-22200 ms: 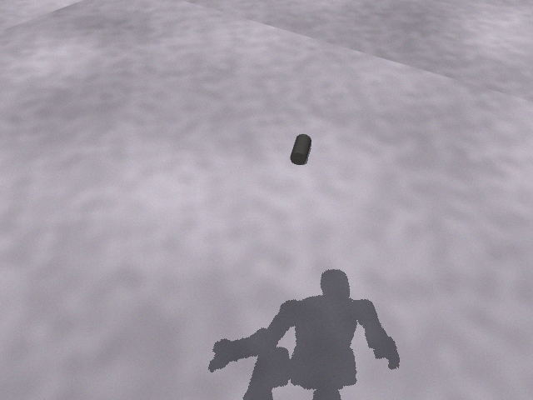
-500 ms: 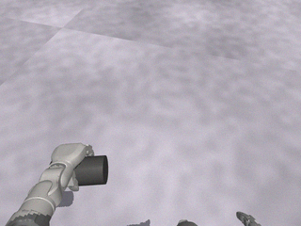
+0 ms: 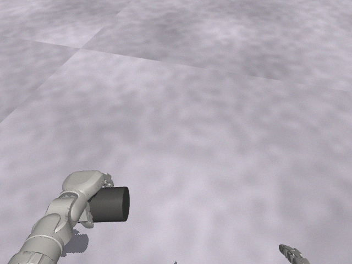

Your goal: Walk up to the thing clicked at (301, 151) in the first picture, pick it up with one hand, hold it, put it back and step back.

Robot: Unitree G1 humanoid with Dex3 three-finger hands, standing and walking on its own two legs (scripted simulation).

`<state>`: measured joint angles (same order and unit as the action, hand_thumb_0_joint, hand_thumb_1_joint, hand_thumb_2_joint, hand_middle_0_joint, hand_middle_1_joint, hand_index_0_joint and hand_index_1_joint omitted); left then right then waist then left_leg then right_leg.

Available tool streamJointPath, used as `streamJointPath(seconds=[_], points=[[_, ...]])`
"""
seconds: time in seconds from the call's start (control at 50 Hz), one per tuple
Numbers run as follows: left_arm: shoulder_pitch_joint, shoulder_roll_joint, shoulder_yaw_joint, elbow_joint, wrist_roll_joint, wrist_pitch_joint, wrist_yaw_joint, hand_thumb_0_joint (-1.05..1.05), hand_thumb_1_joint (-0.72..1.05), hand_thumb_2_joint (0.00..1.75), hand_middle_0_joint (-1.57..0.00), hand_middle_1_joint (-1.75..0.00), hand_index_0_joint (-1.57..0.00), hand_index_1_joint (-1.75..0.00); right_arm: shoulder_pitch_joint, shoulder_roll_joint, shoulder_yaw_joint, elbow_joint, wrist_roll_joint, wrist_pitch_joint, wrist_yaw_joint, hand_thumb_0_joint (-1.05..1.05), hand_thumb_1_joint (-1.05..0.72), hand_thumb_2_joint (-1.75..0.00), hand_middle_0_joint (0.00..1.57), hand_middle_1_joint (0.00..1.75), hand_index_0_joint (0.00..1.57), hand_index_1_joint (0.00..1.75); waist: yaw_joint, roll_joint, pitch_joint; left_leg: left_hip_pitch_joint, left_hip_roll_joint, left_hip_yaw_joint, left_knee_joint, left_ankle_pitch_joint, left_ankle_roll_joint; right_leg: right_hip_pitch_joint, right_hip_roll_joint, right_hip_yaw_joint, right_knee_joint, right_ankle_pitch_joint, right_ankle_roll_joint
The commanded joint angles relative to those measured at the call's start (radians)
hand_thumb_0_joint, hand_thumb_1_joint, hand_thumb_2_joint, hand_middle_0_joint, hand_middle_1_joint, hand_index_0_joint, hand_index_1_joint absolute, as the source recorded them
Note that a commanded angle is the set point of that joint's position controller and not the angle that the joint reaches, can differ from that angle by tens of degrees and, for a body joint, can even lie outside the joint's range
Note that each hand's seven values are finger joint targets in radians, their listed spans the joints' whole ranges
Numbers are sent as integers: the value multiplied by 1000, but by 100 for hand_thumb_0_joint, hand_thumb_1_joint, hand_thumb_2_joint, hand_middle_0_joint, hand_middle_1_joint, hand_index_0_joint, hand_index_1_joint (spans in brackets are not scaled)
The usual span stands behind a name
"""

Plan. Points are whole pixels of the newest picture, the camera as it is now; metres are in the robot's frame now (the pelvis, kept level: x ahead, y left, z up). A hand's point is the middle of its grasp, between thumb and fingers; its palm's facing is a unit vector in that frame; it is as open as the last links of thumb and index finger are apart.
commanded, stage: hold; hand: left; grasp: from above
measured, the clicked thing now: (96, 204) +0.30 +0.21 -0.09
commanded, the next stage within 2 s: crouch in 1.28 s
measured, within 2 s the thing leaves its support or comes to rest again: neither
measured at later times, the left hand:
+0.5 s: hand (89, 212) +0.26 +0.21 -0.04, palm faces -0.48 -0.03 -0.88, open 10.8 cm
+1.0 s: hand (86, 209) +0.26 +0.21 -0.02, palm faces -0.49 -0.04 -0.87, open 10.8 cm
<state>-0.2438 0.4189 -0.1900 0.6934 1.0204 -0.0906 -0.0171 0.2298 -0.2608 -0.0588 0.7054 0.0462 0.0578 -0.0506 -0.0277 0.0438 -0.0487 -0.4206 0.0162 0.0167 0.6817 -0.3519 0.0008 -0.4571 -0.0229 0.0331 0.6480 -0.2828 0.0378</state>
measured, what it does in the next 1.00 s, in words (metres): stands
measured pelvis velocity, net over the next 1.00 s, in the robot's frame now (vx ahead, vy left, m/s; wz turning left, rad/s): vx -0.02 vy -0.01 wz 0.00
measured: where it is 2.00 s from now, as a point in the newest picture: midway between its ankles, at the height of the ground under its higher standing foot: outside the picture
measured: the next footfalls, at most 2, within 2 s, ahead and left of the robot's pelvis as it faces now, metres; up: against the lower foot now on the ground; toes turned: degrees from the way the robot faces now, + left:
none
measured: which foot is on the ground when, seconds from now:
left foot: down 0.00-1.00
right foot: down 0.00-1.00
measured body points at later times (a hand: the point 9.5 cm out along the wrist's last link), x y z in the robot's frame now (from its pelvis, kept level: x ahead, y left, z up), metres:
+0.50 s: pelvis -0.02 -0.01 +0.01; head -0.01 -0.03 +0.45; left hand +0.28 +0.21 +0.01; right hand +0.11 -0.27 -0.11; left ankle +0.00 +0.12 -0.72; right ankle +0.03 -0.15 -0.72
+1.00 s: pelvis -0.02 -0.01 +0.01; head -0.01 -0.03 +0.46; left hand +0.28 +0.21 +0.03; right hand +0.14 -0.26 -0.10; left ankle +0.00 +0.12 -0.72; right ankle +0.03 -0.15 -0.72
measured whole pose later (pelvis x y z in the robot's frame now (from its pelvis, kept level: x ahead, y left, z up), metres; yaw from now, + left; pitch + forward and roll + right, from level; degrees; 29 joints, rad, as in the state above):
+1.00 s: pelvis -0.02 -0.01 +0.01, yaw +0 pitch +0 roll +0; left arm -0.19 0.43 -0.19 0.57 0.98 -0.11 -0.09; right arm 0.16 -0.25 -0.03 0.69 0.06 0.05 -0.08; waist 0.00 0.06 0.01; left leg -0.29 0.01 0.02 0.54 -0.27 -0.01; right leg -0.34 -0.02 0.04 0.54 -0.22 0.03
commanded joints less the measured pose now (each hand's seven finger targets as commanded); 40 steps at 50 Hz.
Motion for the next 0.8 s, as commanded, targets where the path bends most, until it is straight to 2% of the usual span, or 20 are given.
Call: streamJointPath(seconds=[0.0, 0.1, 0.14, 0.18, 0.22, 0.28, 0.3, 0.32, 0.34, 0.4, 0.42, 0.44, 0.46, 0.5, 0.52, 0.54, 0.56, 0.6, 0.72, 0.78], points=[[-361, 239, 129, -243, -11, -5, 48, 0, 83, 87, -129, -42, -122, -49, -39, -144, -40, -129, 1, -38, -7, 0, -90, -90, 20, 30, 20, 30, 8, 15, -291, 152, -28, -11, -108, 307, -3, 124, 54, -38, -78, 208, -49], [-372, 235, 121, -260, -23, -8, 38, 0, 85, 86, -129, -42, -123, -49, -59, -140, -35, -135, 2, -40, -11, 0, -89, -90, 20, 30, 20, 30, 0, 0, -275, 159, -33, -6, -127, 248, 5, 129, 51, -32, -103, 167, -44], [-336, 232, 122, -237, -26, -11, 34, 0, 84, 86, -130, -39, -123, -47, -69, -137, -32, -137, 2, -43, -12, 0, -89, -90, 20, 30, 20, 30, 7, -11, -253, 152, -35, -7, -138, 209, 8, 133, 49, -32, -117, 131, -43], [-366, 248, 131, -282, -32, -18, 31, 0, 87, 84, -129, -41, -124, -47, -77, -137, -30, -140, 2, -45, -15, 0, -89, -90, 20, 30, 20, 30, 11, 12, -272, 165, -34, -5, -144, 210, 6, 134, 50, -30, -117, 133, -44], [-345, 232, 120, -259, -31, -22, 27, 0, 83, 83, -128, -40, -122, -47, -85, -135, -27, -144, 2, -46, -16, 0, -90, -90, 20, 30, 20, 30, 8, -10, -238, 162, -34, -8, -153, 181, 7, 125, 48, -32, -130, 103, -43], [-345, 243, 132, -266, -32, -25, 32, 0, 83, 82, -127, -40, -122, -47, -100, -130, -21, -144, 1, -51, -18, 0, -90, -90, 20, 30, 20, 30, 11, -7, -223, 149, -35, -7, -165, 140, 9, 126, 47, -29, -143, 67, -43], [-376, 243, 125, -305, -35, -30, 32, 0, 84, 80, -126, -41, -122, -46, -106, -131, -21, -145, 2, -53, -19, 0, -89, -90, 20, 30, 20, 30, 15, 6, -237, 158, -34, -10, -169, 137, 6, 131, 48, -28, -142, 65, -43], [-343, 253, 140, -275, -35, -28, 34, 0, 85, 79, -127, -41, -123, -46, -112, -132, -21, -148, 3, -54, -20, 0, -90, -90, 20, 30, 20, 30, 20, 3, -222, 153, -37, -5, -175, 127, 6, 133, 46, -28, -147, 53, -44], [-341, 242, 128, -266, -32, -27, 31, 0, 83, 80, -128, -40, -122, -46, -112, -131, -18, -145, 1, -54, -20, 0, -90, -90, 20, 30, 20, 30, 8, -5, -206, 151, -35, -9, -177, 116, 8, 123, 45, -27, -151, 45, -42], [-338, 254, 142, -287, -31, -27, 37, 0, 84, 81, -127, -42, -122, -47, -120, -131, -18, -145, 2, -57, -22, 0, -90, -90, 20, 30, 20, 30, 24, 9, -228, 171, -35, -7, -182, 133, 5, 137, 45, -30, -153, 56, -44], [-341, 238, 128, -290, -30, -26, 35, 0, 83, 81, -127, -41, -121, -47, -121, -129, -16, -145, 2, -57, -21, 0, -90, -90, 20, 30, 20, 30, 12, -5, -225, 174, -35, -8, -181, 133, 7, 141, 45, -27, -155, 58, -42], [-374, 251, 135, -330, -36, -28, 37, 0, 84, 80, -126, -42, -122, -47, -126, -131, -18, -146, 3, -59, -22, 0, -90, -90, 20, 30, 20, 30, 23, 5, -254, 185, -35, -9, -181, 142, 6, 157, 45, -27, -153, 67, -42], [-355, 259, 143, -301, -29, -23, 39, 0, 85, 81, -127, -43, -122, -48, -123, -130, -17, -137, 2, -59, -24, 0, -90, -90, 20, 30, 20, 30, 17, 3, -251, 185, -36, -6, -179, 155, 8, 154, 45, -26, -154, 81, -41], [-357, 243, 125, -313, -31, -21, 36, 0, 84, 81, -127, -42, -122, -48, -126, -126, -14, -138, 4, -60, -25, 0, -90, -90, 20, 30, 20, 30, 17, 1, -239, 184, -37, -6, -184, 159, 8, 159, 45, -26, -159, 83, -41], [-345, 252, 139, -316, -33, -20, 35, 0, 85, 82, -128, -42, -123, -47, -132, -125, -15, -142, 5, -61, -26, 0, -90, -90, 20, 30, 20, 30, 26, -6, -247, 184, -41, 0, -184, 159, 9, 167, 43, -24, -163, 80, -40], [-328, 244, 134, -295, -33, -16, 32, 0, 84, 80, -127, -42, -122, -47, -132, -123, -13, -139, 6, -60, -27, 0, -90, -90, 20, 30, 20, 30, 22, -26, -231, 179, -41, 2, -185, 166, 11, 172, 43, -24, -167, 86, -38], [-352, 250, 135, -329, -35, -17, 31, 0, 84, 80, -127, -42, -122, -47, -131, -124, -14, -140, 6, -60, -27, 0, -90, -90, 20, 30, 20, 30, 23, -14, -253, 190, -41, 3, -186, 173, 11, 177, 43, -23, -166, 94, -39], [-336, 245, 130, -314, -42, -12, 21, 0, 85, 81, -128, -42, -123, -48, -146, -121, -10, -141, 6, -59, -29, 0, -90, -90, 20, 30, 20, 30, 24, -18, -218, 184, -43, 6, -193, 154, 13, 172, 41, -22, -181, 74, -37], [-333, 252, 128, -359, -50, -17, -12, 0, 85, 80, -127, -43, -123, -48, -155, -119, -7, -148, 10, -56, -34, 0, -90, -90, 20, 30, 20, 30, 32, 8, -232, 218, -36, 2, -213, 187, 10, 195, 46, -24, -180, 104, -43], [-321, 248, 131, -363, -53, -17, -16, 0, 84, 79, -125, -43, -122, -48, -167, -115, -5, -156, 11, -54, -34, 0, -90, -90, 20, 30, 20, 30, 35, -1, -210, 211, -36, -2, -224, 175, 11, 199, 46, -27, -191, 91, -44]])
